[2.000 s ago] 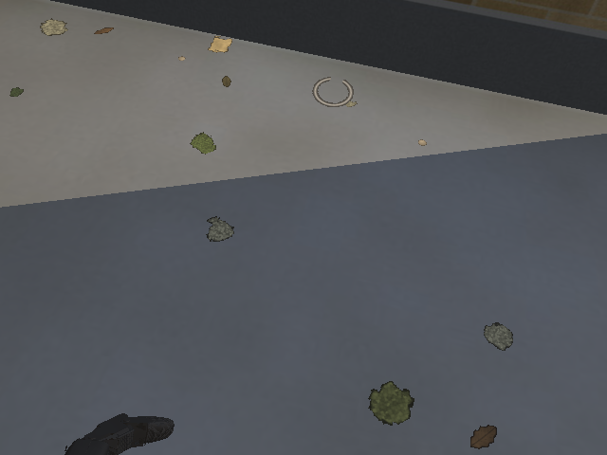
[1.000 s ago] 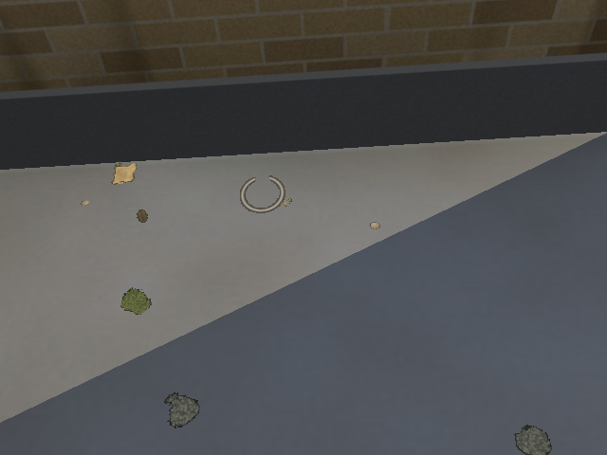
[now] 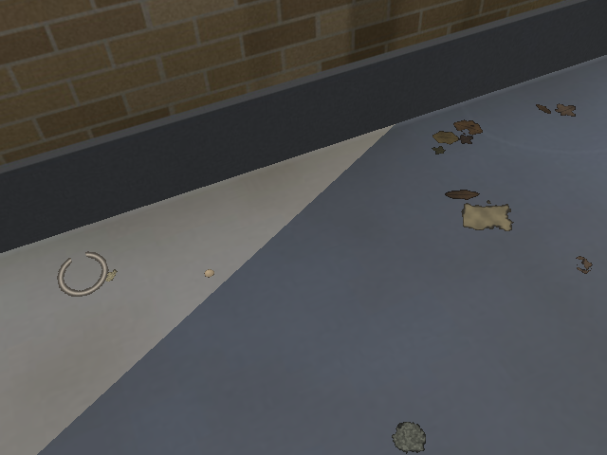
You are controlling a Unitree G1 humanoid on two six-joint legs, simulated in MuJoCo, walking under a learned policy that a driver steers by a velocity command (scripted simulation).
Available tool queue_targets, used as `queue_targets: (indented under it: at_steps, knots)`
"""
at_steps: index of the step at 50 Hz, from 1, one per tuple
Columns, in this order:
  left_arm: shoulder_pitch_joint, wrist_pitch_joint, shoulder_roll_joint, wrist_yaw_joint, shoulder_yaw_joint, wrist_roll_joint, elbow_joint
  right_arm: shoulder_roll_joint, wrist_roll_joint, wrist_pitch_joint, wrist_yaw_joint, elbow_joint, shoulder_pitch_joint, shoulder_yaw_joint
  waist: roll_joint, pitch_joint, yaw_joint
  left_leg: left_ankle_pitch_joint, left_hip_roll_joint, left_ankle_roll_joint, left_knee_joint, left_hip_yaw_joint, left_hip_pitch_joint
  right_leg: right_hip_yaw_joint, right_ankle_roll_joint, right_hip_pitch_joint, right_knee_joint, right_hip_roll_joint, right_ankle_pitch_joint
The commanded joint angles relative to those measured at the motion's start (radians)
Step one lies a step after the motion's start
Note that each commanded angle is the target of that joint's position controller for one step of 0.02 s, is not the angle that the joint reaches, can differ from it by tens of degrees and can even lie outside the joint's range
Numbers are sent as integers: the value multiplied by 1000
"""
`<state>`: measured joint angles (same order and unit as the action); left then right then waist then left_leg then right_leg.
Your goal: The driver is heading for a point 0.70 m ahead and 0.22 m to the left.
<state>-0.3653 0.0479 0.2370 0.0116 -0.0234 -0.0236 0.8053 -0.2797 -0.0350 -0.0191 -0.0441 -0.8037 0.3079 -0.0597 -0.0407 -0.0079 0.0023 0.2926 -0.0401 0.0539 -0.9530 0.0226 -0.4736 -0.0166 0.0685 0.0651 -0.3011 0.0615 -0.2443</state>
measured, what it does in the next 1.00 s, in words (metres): walks ahead: left foot, then right foot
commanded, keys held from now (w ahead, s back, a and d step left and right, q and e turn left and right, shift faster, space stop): w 0.62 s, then w+q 0.38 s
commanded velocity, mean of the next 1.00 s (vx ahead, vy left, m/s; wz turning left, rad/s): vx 0.48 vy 0.00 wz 0.10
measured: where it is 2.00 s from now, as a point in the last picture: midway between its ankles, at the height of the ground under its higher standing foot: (310, 353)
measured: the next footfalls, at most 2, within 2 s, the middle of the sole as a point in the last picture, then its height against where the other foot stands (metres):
left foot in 0.30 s outside the picture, level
right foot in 0.84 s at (365, 411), level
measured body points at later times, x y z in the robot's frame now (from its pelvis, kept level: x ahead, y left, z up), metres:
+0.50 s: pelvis +0.26 +0.05 +0.00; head +0.28 +0.06 +0.44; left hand +0.32 +0.31 -0.15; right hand +0.32 -0.22 -0.13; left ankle +0.28 +0.11 -0.75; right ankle +0.24 -0.09 -0.67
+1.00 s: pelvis +0.54 +0.01 -0.01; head +0.57 +0.00 +0.44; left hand +0.61 +0.28 -0.12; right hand +0.61 -0.25 -0.15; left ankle +0.46 +0.12 -0.66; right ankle +0.59 -0.07 -0.75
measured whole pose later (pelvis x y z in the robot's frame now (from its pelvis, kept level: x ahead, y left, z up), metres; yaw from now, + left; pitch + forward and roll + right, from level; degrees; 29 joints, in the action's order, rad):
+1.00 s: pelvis +0.54 +0.01 -0.01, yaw +10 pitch +0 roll +0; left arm -0.20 0.09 0.23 -0.01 -0.04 -0.03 0.87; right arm -0.27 -0.02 -0.03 -0.01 -0.93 0.32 -0.06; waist -0.04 0.05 -0.02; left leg 0.32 -0.02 0.08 -1.13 -0.01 -0.43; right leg 0.14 0.06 0.24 -0.41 0.00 -0.18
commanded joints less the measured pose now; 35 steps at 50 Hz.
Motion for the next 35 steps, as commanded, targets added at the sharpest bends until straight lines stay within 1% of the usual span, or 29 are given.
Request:
queue_targets:
  at_steps: [1,2,4,6,8,10,11,12,13,14,15,16,17,18,19,20,21,22,24,25,26,28,31,33,35]
  knots:
    - [-35,30,137,-4,-34,13,-19,-68,-8,-12,-9,79,-98,-13,134,90,16,-93,-39,-31,-37,2,-267,-206,127,-95,186,-239,168]
    - [-55,31,133,-3,-33,16,-4,-63,-8,-10,-8,90,-131,-11,129,96,22,-114,-41,-41,-19,8,-282,-186,132,-95,186,-236,224]
    - [-79,33,127,-3,-31,15,17,-48,-5,-8,-10,114,-205,-2,130,111,35,-159,-39,-55,57,24,-284,-149,134,-81,185,-226,299]
    - [-96,35,129,-4,-31,12,37,-33,0,-8,-13,136,-276,9,137,125,48,-207,-28,-54,163,39,-239,-118,128,-58,183,-218,358]
    - [-114,37,145,-9,-34,10,58,-31,5,-9,-14,154,-329,14,136,136,57,-234,-15,-37,260,47,-186,-110,122,-61,182,-233,401]
    - [-125,36,156,-15,-35,9,80,-38,6,-10,-9,162,-346,14,128,141,52,-225,1,-7,323,55,-136,-108,116,-93,168,-260,466]
    - [-117,36,162,-18,-35,9,87,-42,5,-11,-5,159,-334,13,125,135,39,-206,14,12,348,61,-94,-101,108,-107,142,-269,540]
    - [-100,36,170,-20,-35,7,91,-50,5,-13,3,146,-293,9,127,112,13,-176,38,32,369,69,-19,-85,93,-119,84,-270,690]
    - [-94,36,182,-22,-38,3,98,-66,5,-16,14,122,-216,0,133,62,-22,-138,72,50,380,81,86,-70,77,-131,-18,-264,854]
    - [-85,31,189,-23,-39,1,104,-86,3,-23,26,73,-69,-11,111,-22,-89,-138,105,74,433,94,263,-39,60,-110,-200,-235,933]
    - [-90,32,178,-23,-34,4,101,-131,-14,-34,40,26,98,-27,80,-125,-155,-109,21,109,444,6,523,-16,46,44,-442,-197,754]
    - [-166,33,72,-15,-9,32,63,-243,-38,-39,51,18,208,-52,-125,-284,-140,117,-292,197,501,-432,797,46,5,337,-824,-67,233]
    - [-183,33,116,-13,-25,20,77,-240,-2,-31,39,7,183,-51,-189,-321,-114,126,-386,261,687,-793,783,-49,10,487,-1005,45,-256]
    - [-91,29,151,-14,-36,4,61,-188,19,-28,36,13,64,-41,-86,-136,-67,177,-337,233,695,-640,634,-84,22,556,-1039,-36,-174]
    - [-33,35,141,-6,-31,3,52,-118,21,-34,32,24,-15,-23,-16,-33,-47,119,-296,214,723,-497,488,-67,27,545,-986,-80,-93]
    - [-14,32,115,-1,-27,3,53,-82,17,-41,31,18,-49,-12,-5,15,-17,36,-241,181,755,-391,396,-52,27,508,-920,-117,-54]
    - [-24,21,106,4,-25,-9,58,-63,20,-48,32,4,-54,-5,-24,37,9,-53,-202,161,774,-316,327,-44,17,464,-874,-137,-42]
    - [-45,8,89,10,-20,-16,74,-52,18,-56,32,-8,-50,-1,-28,33,23,-116,-182,156,789,-264,293,-35,8,425,-857,-142,-32]
    - [-28,-5,72,19,-17,-16,72,-61,23,-74,29,-36,-8,-3,-19,37,31,-212,-170,169,816,-210,280,-13,-7,440,-822,-151,-7]
    - [11,-9,69,22,-17,-16,60,-69,26,-78,28,-49,8,-6,-16,56,30,-215,-165,173,837,-187,282,-3,-16,480,-791,-162,25]
    - [60,-12,70,23,-16,-16,46,-72,27,-79,28,-60,25,-6,-12,74,23,-214,-159,175,856,-169,291,6,-26,522,-753,-173,63]
    - [158,-12,70,25,-14,-16,16,-64,29,-78,28,-83,62,-3,-6,100,4,-252,-140,171,872,-134,322,24,-45,586,-652,-184,140]
    - [277,-6,46,30,-3,-9,-17,-65,32,-80,29,-110,103,0,-7,106,-23,-346,-112,148,859,-75,345,57,-56,559,-464,-165,250]
    - [351,-4,43,29,1,-7,-38,-69,32,-79,33,-132,150,1,-6,109,-47,-404,-116,144,838,-85,374,71,-59,533,-378,-145,285]
    - [397,-1,52,25,1,-6,-55,-78,27,-74,40,-148,182,1,-7,107,-60,-472,-137,147,798,-112,440,68,-57,534,-329,-128,274]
